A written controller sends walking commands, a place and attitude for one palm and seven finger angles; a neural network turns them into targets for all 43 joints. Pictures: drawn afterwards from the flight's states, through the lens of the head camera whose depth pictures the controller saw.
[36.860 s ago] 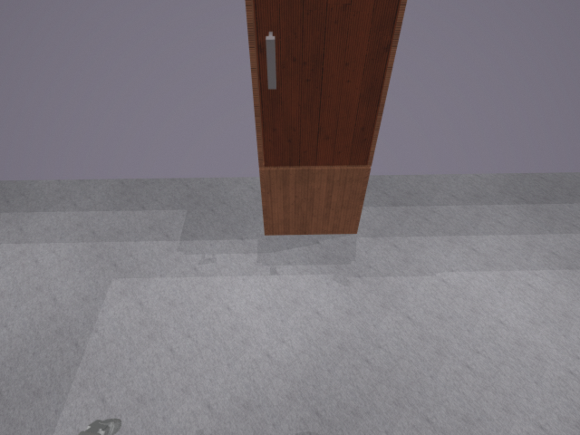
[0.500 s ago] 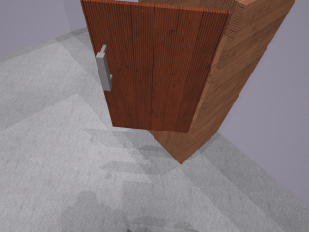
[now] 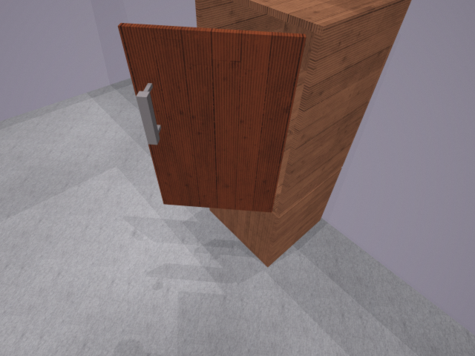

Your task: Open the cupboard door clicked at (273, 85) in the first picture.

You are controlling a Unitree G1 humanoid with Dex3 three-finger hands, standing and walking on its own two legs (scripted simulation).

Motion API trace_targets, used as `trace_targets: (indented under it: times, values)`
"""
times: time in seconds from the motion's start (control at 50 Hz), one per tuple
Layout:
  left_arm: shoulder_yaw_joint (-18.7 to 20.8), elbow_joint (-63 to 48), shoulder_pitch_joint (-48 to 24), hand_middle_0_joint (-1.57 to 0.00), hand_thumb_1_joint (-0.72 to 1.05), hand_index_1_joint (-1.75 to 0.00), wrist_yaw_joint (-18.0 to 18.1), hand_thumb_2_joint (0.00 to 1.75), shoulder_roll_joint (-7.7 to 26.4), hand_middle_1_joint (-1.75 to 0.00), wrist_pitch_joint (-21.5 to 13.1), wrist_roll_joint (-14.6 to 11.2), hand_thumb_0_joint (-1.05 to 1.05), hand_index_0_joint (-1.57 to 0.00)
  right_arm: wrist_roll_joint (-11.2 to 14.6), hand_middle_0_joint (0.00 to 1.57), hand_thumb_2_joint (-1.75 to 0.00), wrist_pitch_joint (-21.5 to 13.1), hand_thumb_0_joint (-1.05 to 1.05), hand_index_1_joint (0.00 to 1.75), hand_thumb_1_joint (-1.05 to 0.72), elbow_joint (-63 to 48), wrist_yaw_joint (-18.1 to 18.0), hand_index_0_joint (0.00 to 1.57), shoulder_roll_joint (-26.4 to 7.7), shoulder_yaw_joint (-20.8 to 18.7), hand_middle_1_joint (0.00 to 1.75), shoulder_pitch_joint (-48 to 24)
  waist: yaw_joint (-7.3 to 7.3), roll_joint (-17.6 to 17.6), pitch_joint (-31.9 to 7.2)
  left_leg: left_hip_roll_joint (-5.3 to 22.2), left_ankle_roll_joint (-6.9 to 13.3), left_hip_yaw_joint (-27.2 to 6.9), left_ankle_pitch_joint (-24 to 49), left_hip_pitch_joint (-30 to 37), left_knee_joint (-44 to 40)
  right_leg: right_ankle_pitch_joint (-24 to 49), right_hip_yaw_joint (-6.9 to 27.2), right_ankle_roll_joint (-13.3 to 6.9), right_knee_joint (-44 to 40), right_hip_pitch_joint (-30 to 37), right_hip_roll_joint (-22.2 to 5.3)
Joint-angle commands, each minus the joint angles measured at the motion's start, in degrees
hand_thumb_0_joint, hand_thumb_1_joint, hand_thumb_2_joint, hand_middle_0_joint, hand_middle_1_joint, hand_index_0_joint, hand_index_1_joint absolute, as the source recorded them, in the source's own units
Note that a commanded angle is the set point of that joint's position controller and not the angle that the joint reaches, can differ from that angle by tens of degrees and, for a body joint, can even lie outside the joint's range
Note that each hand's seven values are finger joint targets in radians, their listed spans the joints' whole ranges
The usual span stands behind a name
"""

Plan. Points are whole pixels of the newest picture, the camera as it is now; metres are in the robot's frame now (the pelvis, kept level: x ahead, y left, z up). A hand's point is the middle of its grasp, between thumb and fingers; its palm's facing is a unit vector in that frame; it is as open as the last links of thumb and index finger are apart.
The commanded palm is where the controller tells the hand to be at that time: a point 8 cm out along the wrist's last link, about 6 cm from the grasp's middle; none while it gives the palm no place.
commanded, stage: come to a stop and stand still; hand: left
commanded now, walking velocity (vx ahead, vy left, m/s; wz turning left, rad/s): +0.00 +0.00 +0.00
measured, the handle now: (151, 114) +0.63 +0.25 +0.06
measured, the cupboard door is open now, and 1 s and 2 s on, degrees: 44 44 44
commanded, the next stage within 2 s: look again from close up in 0.20 s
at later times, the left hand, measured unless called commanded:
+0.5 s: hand out of the picture -0.01 +0.17 -0.17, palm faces +0.03 -0.99 -0.14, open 7.4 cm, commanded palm none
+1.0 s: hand (114, 354) +0.15 +0.22 -0.09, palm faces +0.20 -0.95 -0.25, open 7.3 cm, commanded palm +0.15 +0.23 -0.05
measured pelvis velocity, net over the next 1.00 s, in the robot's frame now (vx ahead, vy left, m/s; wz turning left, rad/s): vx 0.04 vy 0.02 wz -0.01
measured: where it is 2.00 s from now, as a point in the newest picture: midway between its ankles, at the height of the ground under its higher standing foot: outside the picture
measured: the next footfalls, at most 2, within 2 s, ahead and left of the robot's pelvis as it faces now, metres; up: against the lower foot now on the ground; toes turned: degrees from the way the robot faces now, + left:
none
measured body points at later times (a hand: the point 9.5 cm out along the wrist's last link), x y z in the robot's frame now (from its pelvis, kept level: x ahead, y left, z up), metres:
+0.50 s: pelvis +0.02 +0.01 +0.01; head +0.02 +0.03 +0.46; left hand -0.01 +0.22 -0.16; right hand +0.00 -0.20 -0.14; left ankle +0.07 +0.10 -0.73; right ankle +0.00 -0.10 -0.73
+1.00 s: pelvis +0.04 +0.02 +0.00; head +0.04 +0.02 +0.45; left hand +0.13 +0.27 -0.07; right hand +0.09 -0.21 -0.13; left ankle +0.07 +0.10 -0.73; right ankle +0.00 -0.10 -0.73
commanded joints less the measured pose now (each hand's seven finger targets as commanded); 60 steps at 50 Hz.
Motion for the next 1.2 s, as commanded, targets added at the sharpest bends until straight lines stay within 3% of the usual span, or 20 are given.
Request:
trace_targets:
  times: [0.0, 0.04, 0.14, 0.2, 0.3, 0.52, 0.7, 0.84, 0.86, 0.88, 0.9, 0.92, 0.94, 0.96, 1.02, 1.04, 1.08, 1.1, 1.12, 1.18]
  values:
    - [1.3, -2.1, 1.8, -0.20, 0.90, -0.30, 0.3, 0.90, 7.6, -0.30, -1.5, 0.0, 0.00, -0.20, 0.2, 0.20, -0.90, -1.6, 0.00, 0.30, -0.90, -2.4, 0.0, 0.20, -4.1, -0.8, 0.30, 2.0, -1.45, -6.6, 2.8, 0.8, -0.3, -3.1, -6.2, 3.6, -2.3, -17.1, 14.8, -3.9, -18.8, -10.2, -10.3]
    - [1.0, -2.1, 0.8, -0.20, 0.90, -0.30, 0.4, 0.90, 7.2, -0.30, -1.7, -0.1, 0.00, -0.20, 0.3, 0.20, -0.90, -1.9, 0.00, 0.30, -0.90, -1.0, 0.0, 0.20, -3.8, -0.5, 0.30, 3.8, -2.38, -4.4, 2.0, 1.3, -0.3, -3.4, -3.8, 7.2, -3.6, -13.6, 12.8, -3.3, -17.8, -11.5, -9.2]
    - [0.5, 0.7, 4.3, -0.20, 0.90, -0.30, 0.2, 0.90, 5.6, -0.30, -1.6, -0.1, 0.00, -0.20, 0.4, 0.20, -0.90, -2.4, 0.00, 0.30, -0.90, 0.8, -0.3, 0.20, -4.5, 0.0, 0.30, 3.0, -0.30, 0.6, 5.6, 3.7, 0.4, -7.3, -8.9, 1.1, -10.8, -10.3, 9.4, -1.6, -15.1, -7.1, -5.8]
    - [0.2, 2.5, 6.1, -0.20, 0.90, -0.30, 0.2, 0.90, 5.3, -0.30, -1.7, -0.2, 0.00, -0.20, 0.5, 0.20, -0.90, -2.4, 0.00, 0.30, -0.90, 2.2, -0.4, 0.20, -4.1, 0.3, 0.30, 3.4, 0.09, 0.6, 7.1, 3.6, 0.5, -7.6, -9.1, -0.1, -11.7, -9.8, 9.6, -1.6, -15.2, -6.7, -5.8]
    - [-0.1, 4.4, 7.6, -0.20, 0.90, -0.30, 0.2, 0.90, 4.3, -0.30, -2.1, -0.3, 0.00, -0.20, 0.6, 0.20, -0.90, -3.0, 0.00, 0.30, -0.90, 3.9, -0.6, 0.20, -3.9, 0.5, 0.30, 4.4, 0.17, 0.9, 3.7, 4.3, 0.7, -8.0, -7.0, 1.9, -12.7, -4.3, 8.5, -1.3, -14.1, -3.6, -5.7]
    - [-0.7, 7.2, 8.2, -0.20, 0.90, -0.30, 0.5, 0.90, 2.8, -0.30, -2.5, -0.2, 0.00, -0.20, 1.1, 0.20, -0.90, -4.0, 0.00, 0.30, -0.90, 6.4, -1.0, 0.20, -3.5, 0.7, 0.30, 3.8, 0.39, -0.3, 2.5, 5.2, 1.2, -7.2, 2.5, 5.6, -12.9, 6.0, 7.0, -0.5, -12.4, -0.8, -5.8]
    - [-0.6, 8.0, 7.7, -0.20, 0.90, -0.30, 0.6, 0.90, 3.0, -0.30, -2.4, -0.2, 0.00, -0.20, 1.1, 0.20, -0.90, -4.4, 0.00, 0.30, -0.90, 7.1, -1.2, 0.20, -4.4, 0.7, 0.30, 2.7, 0.39, 0.7, 1.8, 5.4, 1.5, -6.9, 6.7, 8.4, -13.3, 7.9, 6.6, 0.0, -12.0, 0.2, -6.2]
    - [-0.6, 8.2, 7.0, -0.20, 0.90, -0.30, 0.7, 0.90, 3.3, -0.30, -2.2, -0.1, 0.00, -0.20, 1.1, 0.20, -0.90, -4.4, 0.00, 0.30, -0.90, 7.4, -1.3, 0.20, -4.6, 0.8, 0.30, 2.1, 0.45, -0.3, 2.6, 5.4, 1.6, -6.8, 8.6, 9.1, -13.8, 8.5, 6.4, 0.2, -12.4, 0.9, -6.4]
    - [-1.2, 8.8, 7.6, -0.20, 0.90, -0.30, 2.8, 0.90, 4.0, -0.30, -2.7, 0.5, 0.00, -0.20, 1.4, 0.20, -0.90, -4.0, 0.00, 0.30, -0.90, 3.2, -0.7, 0.20, -7.0, 1.1, 0.30, -2.3, 0.95, 4.0, 7.7, 5.7, -0.3, -5.8, 13.1, 5.5, -4.8, 11.3, 8.5, 0.1, -14.4, -3.6, -7.3]
    - [3.1, -83.1, -32.2, -0.20, 0.88, -0.32, 2.7, 0.89, 15.3, -0.32, -13.4, -11.1, 0.00, -0.20, 4.1, 0.20, -0.90, -11.8, 0.00, 0.30, -0.90, -18.8, -2.6, 0.20, -16.2, -1.4, 0.30, 0.1, -7.79, 12.9, -21.3, -0.2, -1.2, -6.1, 13.3, 25.2, -9.4, 14.9, 1.1, -0.1, -6.6, -0.8, -1.3]
    - [3.6, -71.1, -10.6, -0.20, 0.85, -0.33, 5.3, 0.88, 11.6, -0.33, -10.5, -7.5, 0.00, -0.20, 4.0, 0.20, -0.90, -18.0, 0.00, 0.30, -0.90, -14.3, -3.9, 0.20, -10.6, 1.6, 0.30, -4.4, -0.68, 19.7, -21.0, 3.2, -2.7, -7.6, 15.5, 26.2, -12.3, 4.3, 0.8, -1.1, -0.2, -3.4, -0.8]
    - [0.5, -67.4, -8.0, -0.21, 0.83, -0.34, 7.7, 0.87, 9.0, -0.34, -7.8, -6.9, 0.00, -0.21, 4.4, 0.20, -0.90, -20.4, 0.00, 0.30, -0.90, -11.3, -4.1, 0.20, -10.0, 0.9, 0.30, -4.2, -2.27, 15.8, -17.2, 3.4, -4.4, -9.7, 5.4, 20.1, -14.4, -0.7, 0.3, -0.2, 1.4, -7.6, -0.5]
    - [-6.0, -50.3, 11.2, -0.21, 0.81, -0.36, 7.2, 0.86, -5.3, -0.36, -2.2, -8.2, 0.00, -0.21, 4.8, 0.20, -0.90, -20.1, 0.00, 0.30, -0.90, -10.6, -3.2, 0.20, -7.9, 0.7, 0.30, -2.7, -2.49, 8.7, -6.5, 3.5, -2.9, -10.7, 0.6, 14.0, -16.0, -2.6, -0.2, -0.1, 2.3, -11.9, -0.5]
    - [-8.4, -64.8, 2.5, -0.21, 0.78, -0.37, 6.2, 0.85, -6.0, -0.37, -4.1, -11.3, 0.00, -0.21, 5.1, 0.20, -0.90, -20.4, 0.00, 0.30, -0.90, -16.1, -3.1, 0.20, -10.3, 0.3, 0.30, -2.8, -2.41, 7.9, -3.5, 2.9, -2.4, -11.2, -4.1, 10.0, -14.3, -0.7, -0.4, 0.4, 0.7, -10.0, -1.0]
    - [-3.4, -54.2, 8.6, -0.21, 0.71, -0.42, 3.0, 0.82, -1.2, -0.42, -10.0, -9.4, 0.00, -0.21, 3.5, 0.20, -0.90, -21.6, 0.00, 0.30, -0.90, -19.6, -3.0, 0.20, -12.5, -1.3, 0.30, -4.5, -3.37, -7.7, 0.7, -0.2, -0.8, -9.1, -4.6, 1.2, -4.2, -0.7, -0.7, 0.6, -4.2, -13.6, -0.5]
    - [-1.7, -48.5, 12.3, -0.22, 0.69, -0.43, 0.8, 0.81, -2.4, -0.43, -12.9, -9.7, 0.00, -0.22, 2.9, 0.20, -0.90, -20.7, 0.00, 0.30, -0.90, -20.1, -2.5, 0.20, -12.6, -2.1, 0.30, -4.2, -2.42, -15.8, 1.1, 0.0, -1.2, -8.5, -0.9, -2.1, -0.6, -0.4, -2.0, 0.7, -1.5, -17.1, 0.3]
    - [2.1, -43.7, 20.4, -0.22, 0.64, -0.47, -6.0, 0.79, -2.4, -0.47, -20.4, -11.8, 0.00, -0.22, 2.1, 0.20, -0.90, -19.6, 0.00, 0.30, -0.90, -22.6, -1.4, 0.20, -12.3, -3.4, 0.30, -7.6, 1.36, -23.4, -1.0, -0.5, -1.9, -6.6, 1.4, -9.6, 5.5, 0.9, -2.6, 0.8, 5.1, -21.2, 0.8]
    - [4.7, -43.7, 22.1, -0.22, 0.62, -0.48, -10.0, 0.78, -0.6, -0.48, -24.4, -13.1, 0.00, -0.22, 2.0, 0.20, -0.90, -19.1, 0.00, 0.30, -0.90, -23.7, -0.8, 0.20, -12.4, -4.1, 0.30, -8.8, 2.62, -23.3, -3.6, -1.0, -2.4, -5.5, 2.2, -12.2, 8.0, 3.1, -2.1, 0.7, 8.1, -21.5, 0.7]
    - [9.0, -41.6, 24.0, -0.22, 0.60, -0.50, -14.0, 0.77, 3.2, -0.50, -27.5, -13.8, 0.00, -0.22, 2.2, 0.20, -0.90, -18.4, 0.00, 0.30, -0.90, -25.0, 0.2, 0.20, -12.7, -4.7, 0.30, -9.6, 4.65, -16.9, -5.1, -1.6, -3.0, -4.6, 4.2, -13.0, 9.9, 7.1, -0.7, -0.1, 10.6, -20.3, 0.2]
    - [15.2, -45.8, 21.4, -0.23, 0.53, -0.54, -20.8, 0.74, 8.8, -0.54, -31.2, -15.0, 0.00, -0.23, 2.6, 0.20, -0.90, -16.6, 0.00, 0.30, -0.90, -30.7, 1.0, 0.20, -12.3, -5.0, 0.30, -12.4, 5.78, -1.1, -12.8, -2.8, -2.6, -2.2, 6.3, -14.1, 15.5, 11.7, 1.2, -0.7, 16.5, -19.6, -0.8]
